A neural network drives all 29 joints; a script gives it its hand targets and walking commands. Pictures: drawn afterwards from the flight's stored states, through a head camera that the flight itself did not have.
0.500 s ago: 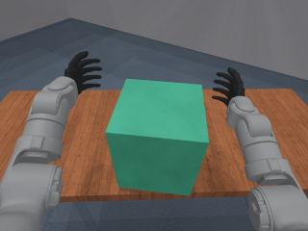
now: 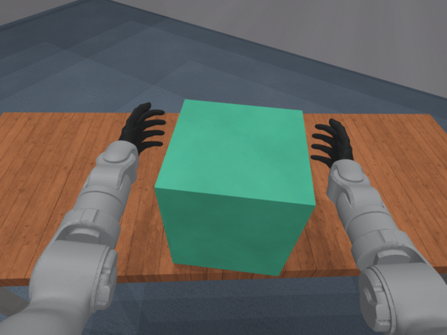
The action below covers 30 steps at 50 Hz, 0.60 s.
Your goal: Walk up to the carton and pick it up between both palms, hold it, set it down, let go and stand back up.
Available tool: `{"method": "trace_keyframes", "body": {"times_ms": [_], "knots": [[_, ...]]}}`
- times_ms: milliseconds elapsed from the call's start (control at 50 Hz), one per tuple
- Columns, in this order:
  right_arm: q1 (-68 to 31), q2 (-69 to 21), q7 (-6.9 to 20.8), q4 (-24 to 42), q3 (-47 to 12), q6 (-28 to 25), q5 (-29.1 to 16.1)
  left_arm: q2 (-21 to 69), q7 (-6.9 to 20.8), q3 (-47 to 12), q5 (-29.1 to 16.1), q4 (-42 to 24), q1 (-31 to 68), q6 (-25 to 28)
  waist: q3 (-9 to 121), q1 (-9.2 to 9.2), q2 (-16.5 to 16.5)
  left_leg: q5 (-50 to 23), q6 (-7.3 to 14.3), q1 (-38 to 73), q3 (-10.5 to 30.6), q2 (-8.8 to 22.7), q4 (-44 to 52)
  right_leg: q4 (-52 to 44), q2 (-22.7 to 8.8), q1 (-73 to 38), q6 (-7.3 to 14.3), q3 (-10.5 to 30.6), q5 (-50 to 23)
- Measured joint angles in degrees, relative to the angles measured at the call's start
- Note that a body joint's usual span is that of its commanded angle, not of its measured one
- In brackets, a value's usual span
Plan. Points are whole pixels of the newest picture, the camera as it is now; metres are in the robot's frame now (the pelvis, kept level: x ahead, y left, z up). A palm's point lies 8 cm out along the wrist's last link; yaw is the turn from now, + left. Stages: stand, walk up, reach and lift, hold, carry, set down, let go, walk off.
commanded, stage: reach and lift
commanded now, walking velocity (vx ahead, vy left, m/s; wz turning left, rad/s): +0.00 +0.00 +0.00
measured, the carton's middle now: (233, 191) +0.38 -0.01 +0.06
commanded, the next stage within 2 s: none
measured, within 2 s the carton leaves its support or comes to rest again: neither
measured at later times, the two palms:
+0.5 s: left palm (140, 156) +0.44 +0.17 +0.09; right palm (332, 175) +0.40 -0.20 +0.07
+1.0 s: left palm (156, 161) +0.43 +0.14 +0.08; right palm (313, 180) +0.39 -0.17 +0.06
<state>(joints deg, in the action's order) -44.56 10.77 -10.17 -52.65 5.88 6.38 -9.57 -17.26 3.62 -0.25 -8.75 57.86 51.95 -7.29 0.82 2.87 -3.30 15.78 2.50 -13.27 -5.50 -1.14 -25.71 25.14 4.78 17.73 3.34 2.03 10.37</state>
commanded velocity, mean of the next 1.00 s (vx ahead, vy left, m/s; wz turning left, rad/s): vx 0.00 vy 0.00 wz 0.00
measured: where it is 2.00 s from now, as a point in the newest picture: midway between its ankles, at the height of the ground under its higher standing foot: outside the picture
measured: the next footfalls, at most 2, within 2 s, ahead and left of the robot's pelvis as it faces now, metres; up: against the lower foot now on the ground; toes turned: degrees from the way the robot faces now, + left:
none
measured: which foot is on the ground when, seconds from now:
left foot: down 0.00-1.00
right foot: down 0.00-1.00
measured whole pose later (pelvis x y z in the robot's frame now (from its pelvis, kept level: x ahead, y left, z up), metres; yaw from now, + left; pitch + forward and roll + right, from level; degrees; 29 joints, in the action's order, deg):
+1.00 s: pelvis +0.00 +0.00 +0.00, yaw +0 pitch +9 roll +0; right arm -41.6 1.6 -10.9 -58.1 14.1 -7.6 3.3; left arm -5.9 -1.3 10.3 5.4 61.2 49.5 2.9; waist 4.3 2.9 -3.1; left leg 15.5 2.6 -20.4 -5.5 -1.1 -26.8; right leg 25.1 4.7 24.3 2.9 1.9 9.4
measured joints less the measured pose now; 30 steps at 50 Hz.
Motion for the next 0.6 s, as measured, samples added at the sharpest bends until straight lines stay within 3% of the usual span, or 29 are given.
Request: {"method": "trace_keyframes", "body": {"times_ms": [240,600], "knots": [[2.8,-0.5,1.0,-5.4,0.0,-9.7,0.2,3.2,-2.1,0.1,1.8,3.3,-3.0,9.5,3.2,0.0,0.2,0.0,0.1,-5.9,0.0,0.0,-1.0,0.0,0.0,5.4,-0.2,0.0,-0.5],[2.9,-2.1,1.0,-6.4,0.2,-12.3,1.6,6.0,-2.9,1.7,4.0,3.3,-3.0,10.5,5.0,0.01,0.2,0.0,0.1,-7.2,0.0,0.0,-1.1,0.0,0.0,6.7,-0.3,-0.1,-0.7]]}}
